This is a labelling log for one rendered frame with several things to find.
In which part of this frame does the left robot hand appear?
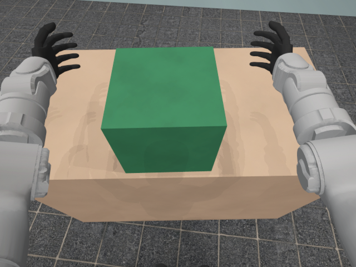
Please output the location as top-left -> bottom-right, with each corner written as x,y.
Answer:
32,22 -> 81,79

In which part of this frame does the robot right upper arm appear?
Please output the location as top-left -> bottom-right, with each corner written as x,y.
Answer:
296,135 -> 356,267

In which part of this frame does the pedestal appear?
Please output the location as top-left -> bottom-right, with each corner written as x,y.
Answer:
35,47 -> 320,222

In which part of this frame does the right robot hand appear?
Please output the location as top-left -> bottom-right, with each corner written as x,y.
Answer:
249,21 -> 293,74

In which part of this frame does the robot right forearm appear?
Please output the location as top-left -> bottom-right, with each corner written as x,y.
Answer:
272,53 -> 356,145

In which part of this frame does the carton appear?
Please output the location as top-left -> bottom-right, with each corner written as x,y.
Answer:
101,47 -> 227,174

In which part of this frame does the robot left upper arm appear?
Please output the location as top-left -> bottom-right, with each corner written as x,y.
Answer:
0,141 -> 51,267

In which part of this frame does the robot left forearm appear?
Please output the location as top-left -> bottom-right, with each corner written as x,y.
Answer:
0,57 -> 57,148

